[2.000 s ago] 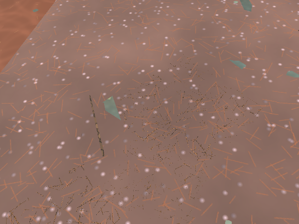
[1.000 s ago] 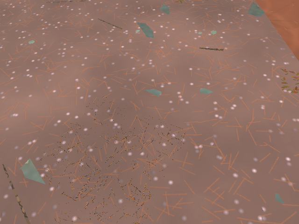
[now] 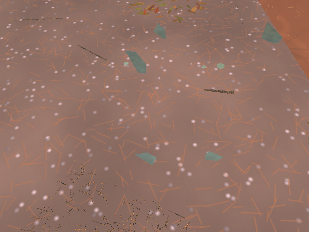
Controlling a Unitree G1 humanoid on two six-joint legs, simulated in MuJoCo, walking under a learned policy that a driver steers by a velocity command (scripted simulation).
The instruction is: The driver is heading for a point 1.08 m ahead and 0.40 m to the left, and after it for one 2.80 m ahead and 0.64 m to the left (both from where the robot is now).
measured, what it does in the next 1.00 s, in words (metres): walks ahead, turning left: left foot, then right foot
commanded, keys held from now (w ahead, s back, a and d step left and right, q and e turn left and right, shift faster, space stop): no key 0.06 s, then w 0.38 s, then w+q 0.56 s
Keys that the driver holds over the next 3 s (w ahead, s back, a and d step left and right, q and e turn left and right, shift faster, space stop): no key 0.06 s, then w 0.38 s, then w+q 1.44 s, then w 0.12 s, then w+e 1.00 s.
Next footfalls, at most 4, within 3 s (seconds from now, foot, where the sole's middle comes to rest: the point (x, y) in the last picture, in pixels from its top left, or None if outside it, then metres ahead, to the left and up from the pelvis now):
0.14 left None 0.10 0.15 -0.77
0.48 right None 0.23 -0.13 -0.77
0.98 left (136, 214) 0.52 0.14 -0.78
1.48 right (153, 146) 0.86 0.07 -0.77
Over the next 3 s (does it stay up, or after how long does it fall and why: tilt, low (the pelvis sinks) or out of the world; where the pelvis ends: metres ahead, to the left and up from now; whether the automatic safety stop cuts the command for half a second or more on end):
stays up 1.29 0.69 -0.02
